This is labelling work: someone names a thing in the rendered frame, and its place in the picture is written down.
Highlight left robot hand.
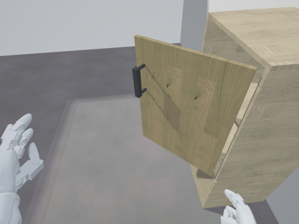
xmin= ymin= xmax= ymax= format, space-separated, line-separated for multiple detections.
xmin=0 ymin=113 xmax=43 ymax=193

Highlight handle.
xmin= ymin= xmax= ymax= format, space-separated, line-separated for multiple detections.
xmin=132 ymin=63 xmax=147 ymax=98

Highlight cupboard door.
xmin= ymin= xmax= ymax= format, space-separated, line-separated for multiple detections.
xmin=134 ymin=35 xmax=257 ymax=176

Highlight right robot hand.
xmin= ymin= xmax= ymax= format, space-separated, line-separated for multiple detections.
xmin=221 ymin=189 xmax=256 ymax=224

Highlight left robot forearm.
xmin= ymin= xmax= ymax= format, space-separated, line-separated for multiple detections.
xmin=0 ymin=192 xmax=22 ymax=224

